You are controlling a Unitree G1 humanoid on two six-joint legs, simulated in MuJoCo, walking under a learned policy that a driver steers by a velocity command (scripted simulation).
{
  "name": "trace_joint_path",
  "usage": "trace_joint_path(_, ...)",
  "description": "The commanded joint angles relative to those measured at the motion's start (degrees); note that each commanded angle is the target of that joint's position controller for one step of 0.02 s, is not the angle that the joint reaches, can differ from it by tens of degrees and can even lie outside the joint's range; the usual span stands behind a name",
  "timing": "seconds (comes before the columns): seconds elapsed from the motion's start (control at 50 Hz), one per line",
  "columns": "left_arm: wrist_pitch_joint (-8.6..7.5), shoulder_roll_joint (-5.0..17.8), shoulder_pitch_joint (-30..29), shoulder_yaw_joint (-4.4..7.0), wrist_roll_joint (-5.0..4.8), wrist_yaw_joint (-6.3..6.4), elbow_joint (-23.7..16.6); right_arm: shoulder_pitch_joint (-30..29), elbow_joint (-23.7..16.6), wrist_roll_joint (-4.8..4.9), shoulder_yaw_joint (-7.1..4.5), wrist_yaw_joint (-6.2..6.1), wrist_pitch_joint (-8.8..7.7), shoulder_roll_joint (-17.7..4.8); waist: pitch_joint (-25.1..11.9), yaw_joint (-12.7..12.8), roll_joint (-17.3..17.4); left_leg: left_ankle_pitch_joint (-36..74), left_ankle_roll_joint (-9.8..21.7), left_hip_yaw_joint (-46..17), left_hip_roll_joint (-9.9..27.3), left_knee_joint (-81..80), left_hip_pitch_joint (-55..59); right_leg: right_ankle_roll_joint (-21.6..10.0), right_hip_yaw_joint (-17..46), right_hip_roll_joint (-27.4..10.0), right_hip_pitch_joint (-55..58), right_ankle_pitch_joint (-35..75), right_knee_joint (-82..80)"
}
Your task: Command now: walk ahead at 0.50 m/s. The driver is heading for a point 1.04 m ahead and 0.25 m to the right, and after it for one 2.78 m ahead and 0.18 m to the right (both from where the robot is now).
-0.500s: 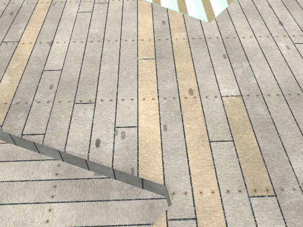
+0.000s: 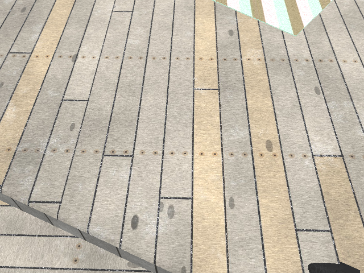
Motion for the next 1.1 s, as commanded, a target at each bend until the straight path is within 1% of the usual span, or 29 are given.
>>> trace_joint_path(0.02, 0.18, 9.60, -4.54, 1.82, -0.51, -0.63, -3.45, 17.53, 4.13, -0.70, -3.60, -1.34, -0.26, -8.76, -5.72, -11.17, -6.35, 7.53, 1.31, 3.80, -2.81, -5.47, 25.11, -7.20, 3.63, -6.30, -9.87, 54.81, 25.38)
trace_joint_path(0.04, -0.50, 7.94, -5.35, 1.20, -0.77, -1.35, -3.25, 25.77, 7.07, -2.29, -4.21, -2.23, 0.16, -10.88, -9.12, -16.55, 0.17, 16.13, 3.35, 2.87, -0.02, -6.56, 41.90, -4.12, 3.01, -0.55, -23.86, 40.31, 47.27)
trace_joint_path(0.06, -1.60, -3.04, 1.91, -1.14, 0.51, -2.20, -3.08, 26.82, 7.44, -5.49, -2.78, -2.33, -0.38, -14.64, -15.07, -10.60, 17.32, 54.85, 5.48, -5.07, 9.85, 15.27, 62.22, -2.72, 11.18, 5.10, -48.20, -13.58, 74.05)
trace_joint_path(0.08, -3.12, 0.61, 10.36, -1.84, -3.19, -3.14, -3.14, 33.71, 9.01, -3.95, -4.17, -1.39, -0.42, -16.33, -33.67, -11.59, 21.04, 36.53, 16.73, -23.11, 17.94, 12.87, 74.69, -3.94, 20.64, 8.87, -55.61, -5.94, 82.21)
trace_joint_path(0.1, -3.36, 3.21, 4.65, -1.26, -3.92, -2.90, -3.56, 32.56, 9.16, -2.71, -4.08, -1.44, 1.00, -13.37, -33.67, -13.37, 12.83, 15.12, 16.74, -24.93, 17.73, 4.79, 69.21, -3.66, 18.88, 5.67, -58.87, -2.11, 83.05)
trace_joint_path(0.12, -3.38, 3.20, -2.94, -1.43, -3.02, -2.41, -4.54, 30.39, 9.13, -2.29, -2.39, -1.83, 2.09, -8.10, -24.69, -13.10, 4.74, 8.60, 13.23, -18.83, 15.18, 3.08, 58.61, -4.17, 15.23, 2.59, -60.31, 2.15, 82.03)
trace_joint_path(0.14, -2.86, 1.77, -3.45, -2.13, -2.94, -1.77, -6.53, 24.91, 8.84, -1.90, -2.49, -2.79, 2.72, -11.32, -22.44, -8.35, 3.17, -5.60, 15.75, -24.60, 18.90, -2.83, 50.76, -3.36, 10.58, 1.39, -63.96, 9.12, 84.69)
trace_joint_path(0.16, -1.93, 1.75, -7.49, -2.38, -2.46, -1.21, -8.37, 20.88, 8.36, -1.98, -2.07, -3.53, 2.86, -10.72, -18.31, -7.22, 2.79, -14.73, 17.91, -29.12, 20.35, -8.05, 40.59, -3.93, 7.86, -0.62, -64.63, 12.02, 88.93)
trace_joint_path(0.18, -0.60, 1.39, -11.28, -2.58, -2.30, -1.29, -9.35, 19.29, 8.70, -2.53, -0.52, -3.42, 2.44, -6.65, -14.07, -7.03, 2.46, -17.69, 17.24, -26.64, 19.89, -9.74, 32.11, -5.40, 7.88, -1.13, -65.24, 11.26, 95.64)
trace_joint_path(0.24, 1.81, -4.78, -17.88, -5.22, -1.91, -1.83, -15.19, 15.27, 10.78, -1.21, 1.79, -3.53, 1.46, -2.27, -1.35, -2.83, 3.12, -27.67, 9.94, -14.02, 13.75, -12.37, 15.56, -8.55, 11.95, -2.92, -72.77, 9.73, 90.75)
trace_joint_path(0.28, 1.86, -6.63, -20.76, -5.96, -1.96, -1.74, -16.63, 18.75, 13.13, -2.45, 2.91, -4.60, 1.84, 0.37, 2.79, -3.55, 4.65, -31.21, 8.35, -10.12, 11.31, -15.16, 16.26, -8.83, 11.34, -0.63, -81.91, 14.08, 97.58)
trace_joint_path(0.34, 0.58, -7.62, -25.45, -7.43, -0.80, -2.35, -21.59, 20.11, 13.83, -1.72, 3.54, -6.85, 2.90, -1.51, 7.91, -1.58, -0.87, -31.55, 5.82, -5.25, 9.14, -15.97, 16.96, -7.54, 13.36, -2.08, -91.47, 18.06, 88.30)
trace_joint_path(0.38, -0.29, -6.98, -29.49, -8.05, 1.76, -3.52, -23.52, 20.34, 11.84, -1.82, 2.76, -7.82, 3.67, -4.39, 2.78, -2.65, -6.99, -30.85, 5.71, 0.09, 4.16, -21.22, 11.33, -6.22, 3.28, -3.73, -75.55, 31.06, 65.79)
trace_joint_path(0.4, -0.54, -7.56, -33.93, -8.10, 2.33, -3.82, -25.01, 24.16, 12.44, -1.01, 2.15, -8.07, 3.29, -4.89, 1.37, -5.19, -4.85, -26.37, 7.09, -0.49, 5.31, -25.27, 8.17, -6.26, 0.55, -3.90, -64.11, 34.67, 59.57)
trace_joint_path(0.44, -0.76, -7.34, -35.55, -7.69, 1.17, -3.77, -25.47, 26.77, 13.57, 0.57, 1.54, -8.06, 3.72, -5.92, 0.05, -5.78, -0.99, -11.52, 7.02, 1.13, 5.66, -25.97, 17.87, -7.93, -2.28, -2.89, -56.45, 30.55, 46.80)
trace_joint_path(0.48, -1.12, -5.53, -31.80, -6.63, -0.31, -4.34, -24.20, 28.69, 13.66, 0.16, 0.73, -8.10, 5.09, -8.86, -3.86, -3.24, 5.66, 26.40, 6.09, 2.93, 7.34, -16.99, 35.05, -10.15, -5.82, 2.68, -53.37, 21.55, 37.32)
trace_joint_path(0.52, -1.07, 0.05, -23.84, -3.82, -0.97, -4.97, -22.41, 27.28, 13.84, -1.82, 0.96, -7.53, 5.93, -8.68, -9.47, 3.06, 11.67, 55.83, 3.70, 3.55, 8.53, -1.22, 45.64, -14.16, -3.47, 7.10, -44.82, 17.65, 25.54)
trace_joint_path(0.54, -0.70, 5.10, -14.33, -2.15, -0.11, -5.32, -19.68, 24.08, 11.84, -2.15, 0.76, -7.76, 5.10, -8.21, -15.79, 6.60, 10.58, 54.49, 3.53, 2.10, 7.45, 11.27, 39.75, -16.77, 7.77, 3.41, -31.41, 26.51, 25.01)
trace_joint_path(0.56, -0.21, 11.55, -6.30, 0.01, 1.76, -5.30, -15.81, 28.30, 9.31, -1.30, 1.38, -6.82, 3.49, -1.92, -24.69, 4.03, -17.07, 15.80, 0.18, 1.03, -3.20, 33.62, 17.46, -24.54, 36.39, -8.90, -9.96, 24.11, 8.13)
trace_joint_path(0.58, 0.69, 11.96, -0.33, 0.47, 2.47, -4.09, -12.31, 27.02, 10.81, -2.43, 1.45, -4.34, 1.28, -0.39, -29.41, 4.53, -25.93, -32.63, -1.69, -7.41, -13.40, 53.97, 5.10, -27.42, 62.97, -15.95, -2.07, 21.92, -13.02)
trace_joint_path(0.6, 0.26, 7.29, -5.02, -0.71, 2.57, -3.82, -12.09, 24.85, 9.95, -0.27, -0.05, -2.72, 0.32, -0.87, -22.06, 1.58, -16.50, -34.90, -1.06, -15.30, -12.75, 66.56, -2.27, -24.31, 60.86, -18.27, -9.51, 15.31, -14.06)
trace_joint_path(0.64, -0.74, -0.10, -12.03, -2.53, 1.26, -5.55, -8.51, 11.43, 3.50, 0.57, 0.66, -3.08, 1.17, 0.70, -3.03, -2.57, -5.41, -34.33, 1.61, -4.85, -6.17, 71.41, -10.59, -18.84, 39.63, -14.83, -30.71, 10.74, -9.58)
trace_joint_path(0.66, -1.31, -3.66, -13.76, -3.21, 2.47, -5.87, -6.38, 10.53, 1.95, 0.55, 0.58, -3.82, 1.87, 0.75, -1.86, -5.42, -3.97, -31.43, 3.01, -5.12, -3.38, 68.11, -7.97, -16.22, 30.03, -11.33, -36.46, 14.12, -9.41)
trace_joint_path(0.7, -2.24, -5.40, -13.89, -3.27, 2.73, -6.11, -3.16, 15.29, 1.79, 0.77, 1.27, -4.45, 2.90, 2.44, -1.77, -8.46, -7.78, -28.96, 4.51, -6.69, -3.68, 68.50, -7.63, -15.32, 22.09, -8.30, -36.81, 18.42, -11.92)
trace_joint_path(0.76, -2.54, 0.54, -11.54, -1.78, 1.10, -5.41, -0.54, 13.42, 0.08, -0.85, 1.78, -5.29, 2.67, 0.84, -0.81, -9.74, -4.90, -24.19, 2.99, -4.48, -2.36, 55.55, -13.71, -16.68, 16.02, -5.90, -31.91, 25.76, -16.73)
trace_joint_path(0.8, -2.39, 0.35, -10.35, -2.11, 0.84, -3.86, -1.03, 9.12, -1.15, -2.30, 1.42, -5.19, 2.02, -0.91, -3.58, -8.32, -4.99, -18.68, -0.66, -0.15, -0.84, 42.27, -10.82, -17.88, 13.58, -4.24, -27.83, 34.80, -19.59)
trace_joint_path(0.98, -1.02, 5.56, 0.46, 0.25, -0.62, -1.59, 0.70, -9.29, -5.72, 0.14, 0.76, -3.99, -0.32, -1.10, 0.96, 0.36, -9.38, -14.86, -5.01, -0.21, -4.11, 4.51, -6.16, -18.19, 18.17, -8.68, -10.59, 36.55, -19.31)
trace_joint_path(1.06, -0.12, 6.92, -2.72, 1.61, -0.43, -1.30, -0.24, -5.50, -5.13, 0.20, -0.61, -3.42, -1.71, -4.37, 0.24, -3.11, -11.21, -21.16, -2.82, -0.40, -5.37, -1.81, 4.59, -16.74, 21.54, -9.79, -10.23, 42.04, -12.50)
trace_joint_path(1.1, -0.19, 5.22, -5.78, 1.15, 0.07, -1.68, -2.20, 9.49, -1.54, -0.95, -2.74, -4.41, -2.32, -8.78, -10.39, -9.92, -8.79, -21.21, 1.34, -2.75, -2.12, -1.06, 28.78, -13.79, 18.07, -4.13, -18.38, 48.54, 5.24)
